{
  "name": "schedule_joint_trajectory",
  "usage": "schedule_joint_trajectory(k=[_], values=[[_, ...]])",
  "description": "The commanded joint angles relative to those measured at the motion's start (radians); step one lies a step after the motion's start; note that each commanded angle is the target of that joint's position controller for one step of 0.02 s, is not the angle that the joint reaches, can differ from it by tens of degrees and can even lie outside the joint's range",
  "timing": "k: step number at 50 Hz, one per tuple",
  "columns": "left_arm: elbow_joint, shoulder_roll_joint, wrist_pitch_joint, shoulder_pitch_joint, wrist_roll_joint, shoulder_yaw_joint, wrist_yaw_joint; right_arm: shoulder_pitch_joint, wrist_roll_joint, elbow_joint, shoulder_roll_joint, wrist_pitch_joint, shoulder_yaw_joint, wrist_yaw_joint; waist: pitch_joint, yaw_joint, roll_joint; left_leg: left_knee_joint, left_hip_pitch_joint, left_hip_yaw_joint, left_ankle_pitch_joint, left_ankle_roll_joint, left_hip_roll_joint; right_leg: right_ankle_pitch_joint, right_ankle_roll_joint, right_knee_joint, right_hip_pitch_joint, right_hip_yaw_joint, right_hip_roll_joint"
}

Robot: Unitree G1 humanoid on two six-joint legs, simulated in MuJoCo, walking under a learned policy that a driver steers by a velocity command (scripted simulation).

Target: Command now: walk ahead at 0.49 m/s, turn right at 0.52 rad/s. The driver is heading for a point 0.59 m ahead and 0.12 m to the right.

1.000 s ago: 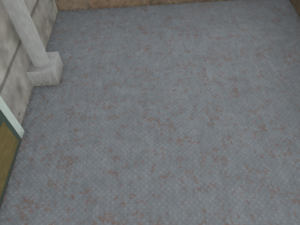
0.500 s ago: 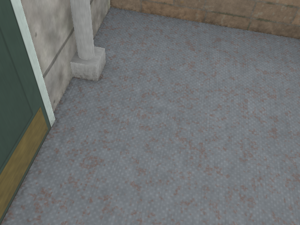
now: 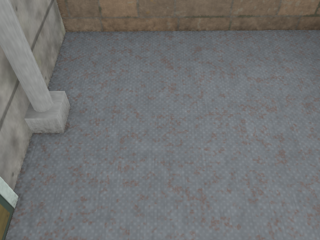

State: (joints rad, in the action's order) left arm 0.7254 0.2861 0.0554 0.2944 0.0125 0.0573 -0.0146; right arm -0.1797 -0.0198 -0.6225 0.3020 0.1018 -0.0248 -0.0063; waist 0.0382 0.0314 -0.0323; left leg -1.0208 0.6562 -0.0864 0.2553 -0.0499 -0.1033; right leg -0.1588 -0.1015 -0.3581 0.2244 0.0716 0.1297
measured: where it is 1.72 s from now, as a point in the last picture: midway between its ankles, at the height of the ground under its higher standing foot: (197, 213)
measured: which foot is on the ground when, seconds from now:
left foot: up 0.00-0.20, down 0.22-0.74, up 0.76-1.00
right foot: down 0.00-0.22, up 0.24-0.72, down 0.74-1.00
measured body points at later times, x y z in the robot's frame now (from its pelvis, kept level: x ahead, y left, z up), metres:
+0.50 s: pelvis +0.28 +0.05 +0.00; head +0.30 +0.05 +0.45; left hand +0.52 +0.25 -0.09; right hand +0.24 -0.23 -0.11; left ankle +0.28 +0.16 -0.74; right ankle +0.31 -0.12 -0.67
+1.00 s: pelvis +0.48 -0.09 +0.00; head +0.50 -0.13 +0.45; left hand +0.71 +0.09 -0.10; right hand +0.47 -0.41 -0.11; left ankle +0.63 +0.03 -0.67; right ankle +0.46 -0.16 -0.74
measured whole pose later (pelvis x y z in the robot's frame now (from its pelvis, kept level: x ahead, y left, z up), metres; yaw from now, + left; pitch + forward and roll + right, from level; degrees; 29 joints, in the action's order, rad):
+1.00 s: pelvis +0.48 -0.09 +0.00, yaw -31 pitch +1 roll +0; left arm 0.73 0.26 0.03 0.23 0.00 0.05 0.00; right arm -0.13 -0.01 -0.75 0.33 0.05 -0.04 -0.01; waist 0.08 0.02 -0.05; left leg -0.98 0.61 -0.05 0.25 -0.08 -0.09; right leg -0.13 -0.09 -0.32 0.20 0.00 0.08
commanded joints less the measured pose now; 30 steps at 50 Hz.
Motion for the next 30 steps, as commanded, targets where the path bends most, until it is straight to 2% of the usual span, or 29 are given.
schedule_joint_trajectory(k=[1, 2, 4, 6, 8, 9, 10, 11, 12, 13, 14, 15, 16, 17, 19, 20, 21, 23, 27, 30], values=[[-0.077, 0.166, 0.017, -0.075, 0.009, 0.044, 0.017, 0.021, -0.008, 0.064, 0.049, 0.004, -0.009, -0.004, -0.018, -0.024, 0.083, 0.214, -0.127, 0.050, -0.199, -0.033, 0.032, 0.146, -0.162, 0.146, 0.162, 0.153, -0.188], [-0.069, 0.171, 0.013, -0.049, 0.014, 0.046, 0.020, 0.069, -0.003, 0.073, 0.041, 0.007, -0.006, -0.002, -0.022, 0.001, 0.089, 0.300, -0.158, 0.055, -0.269, -0.037, 0.054, 0.114, -0.145, 0.131, 0.163, 0.150, -0.177], [-0.052, 0.180, 0.004, 0.007, 0.020, 0.049, 0.023, 0.129, 0.016, 0.085, 0.052, 0.014, -0.010, 0.005, -0.041, 0.035, 0.101, 0.402, -0.200, 0.046, -0.336, -0.043, 0.089, 0.054, -0.127, 0.103, 0.121, 0.194, -0.192], [-0.044, 0.176, -0.005, 0.029, 0.026, 0.049, 0.026, 0.140, 0.028, 0.092, 0.082, 0.019, -0.023, 0.010, -0.051, 0.033, 0.118, 0.472, -0.213, 0.009, -0.311, -0.031, 0.091, -0.008, -0.107, 0.043, 0.044, 0.265, -0.221], [-0.045, 0.170, -0.011, 0.028, 0.019, 0.049, 0.027, 0.112, 0.033, 0.088, 0.112, 0.025, -0.041, 0.014, -0.060, 0.007, 0.141, 0.504, -0.251, -0.004, -0.227, -0.001, 0.091, -0.025, -0.082, -0.029, -0.017, 0.330, -0.249], [-0.049, 0.161, -0.015, 0.017, 0.015, 0.047, 0.026, 0.062, 0.034, 0.077, 0.119, 0.029, -0.051, 0.014, -0.070, -0.026, 0.150, 0.531, -0.320, 0.008, -0.194, 0.023, 0.094, -0.017, -0.064, -0.079, -0.017, 0.340, -0.242], [-0.054, 0.126, -0.014, 0.021, 0.009, 0.037, 0.022, -0.022, 0.027, 0.062, 0.141, 0.032, -0.066, 0.009, -0.113, -0.070, 0.143, 0.552, -0.455, 0.009, -0.172, 0.057, 0.075, 0.011, -0.033, -0.183, 0.011, 0.314, -0.200], [-0.073, 0.052, -0.009, 0.033, -0.005, 0.011, 0.015, -0.160, 0.008, 0.056, 0.195, 0.035, -0.082, 0.001, -0.243, -0.126, 0.031, 0.555, -0.682, -0.150, -0.085, 0.126, -0.093, -0.097, 0.006, -0.461, 0.103, 0.233, -0.136], [-0.107, 0.003, 0.002, 0.156, 0.021, -0.007, 0.014, -0.233, -0.008, 0.023, 0.274, 0.019, -0.102, 0.006, -0.355, -0.069, -0.316, 0.670, -0.956, -0.625, 0.168, 0.282, -0.307, -0.432, 0.069, -0.791, 0.434, 0.092, -0.012], [-0.086, 0.103, 0.001, 0.151, 0.035, 0.010, 0.018, -0.223, 0.009, 0.033, 0.192, 0.015, -0.088, 0.012, -0.302, -0.089, -0.236, 0.723, -0.929, -0.743, 0.376, 0.282, -0.325, -0.396, 0.084, -0.942, 0.562, 0.111, -0.090], [-0.096, 0.156, -0.006, 0.054, 0.031, 0.027, 0.020, -0.185, 0.014, 0.041, 0.136, 0.011, -0.073, 0.008, -0.187, -0.115, -0.129, 0.730, -0.832, -0.583, 0.343, 0.245, -0.284, -0.295, 0.091, -0.988, 0.592, 0.097, -0.124], [-0.107, 0.155, -0.015, -0.002, 0.024, 0.030, 0.025, -0.136, 0.004, 0.043, 0.114, 0.005, -0.061, 0.009, -0.122, -0.104, -0.065, 0.733, -0.723, -0.428, 0.169, 0.223, -0.238, -0.216, 0.099, -0.980, 0.552, 0.070, -0.157], [-0.120, 0.147, -0.018, -0.035, 0.014, 0.034, 0.024, -0.105, 0.002, 0.034, 0.090, 0.001, -0.054, 0.009, -0.071, -0.090, -0.057, 0.751, -0.644, -0.323, 0.042, 0.217, -0.193, -0.167, 0.103, -0.937, 0.534, 0.070, -0.181], [-0.120, 0.131, -0.021, -0.040, 0.020, 0.035, 0.015, -0.091, -0.010, 0.029, 0.071, 0.006, -0.046, 0.003, -0.046, -0.076, -0.081, 0.774, -0.595, -0.235, -0.030, 0.208, -0.162, -0.124, 0.105, -0.899, 0.506, 0.065, -0.199], [-0.119, 0.101, -0.035, -0.033, 0.023, 0.032, 0.015, -0.088, 0.000, 0.003, 0.061, 0.016, -0.044, -0.003, -0.033, -0.066, -0.099, 0.812, -0.570, -0.132, -0.124, 0.206, -0.141, -0.090, 0.108, -0.843, 0.480, 0.046, -0.204], [-0.123, 0.085, -0.042, -0.044, 0.020, 0.029, 0.014, -0.090, 0.005, -0.012, 0.068, 0.020, -0.046, -0.003, -0.023, -0.061, -0.089, 0.824, -0.563, -0.098, -0.162, 0.211, -0.147, -0.084, 0.110, -0.810, 0.489, 0.043, -0.209], [-0.125, 0.077, -0.049, -0.060, 0.012, 0.027, 0.013, -0.100, 0.003, -0.028, 0.077, 0.025, -0.052, -0.004, -0.016, -0.065, -0.078, 0.838, -0.562, -0.063, -0.182, 0.219, -0.155, -0.067, 0.117, -0.770, 0.493, 0.040, -0.220], [-0.140, 0.063, -0.053, -0.100, 0.006, 0.022, 0.009, -0.099, 0.005, -0.053, 0.098, 0.025, -0.061, -0.006, -0.001, -0.068, -0.056, 0.855, -0.576, -0.006, -0.224, 0.227, -0.161, -0.011, 0.128, -0.669, 0.512, 0.031, -0.228], [-0.162, 0.026, -0.040, -0.203, 0.007, 0.003, -0.017, -0.108, 0.016, -0.098, 0.131, 0.006, -0.068, -0.014, 0.020, -0.098, -0.023, 0.855, -0.610, 0.112, -0.304, 0.216, -0.159, 0.147, 0.122, -0.454, 0.477, -0.026, -0.223], [-0.188, 0.027, -0.037, -0.283, 0.012, 0.000, -0.033, -0.140, 0.028, -0.134, 0.154, -0.004, -0.075, -0.012, 0.047, -0.119, -0.019, 0.850, -0.652, 0.175, -0.333, 0.201, -0.168, 0.153, 0.095, -0.346, 0.439, -0.078, -0.209]])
